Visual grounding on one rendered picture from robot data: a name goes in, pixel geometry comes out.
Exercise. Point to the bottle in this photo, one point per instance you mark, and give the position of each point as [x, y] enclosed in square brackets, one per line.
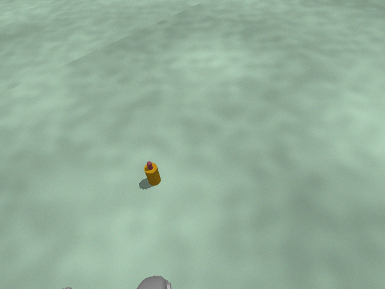
[152, 173]

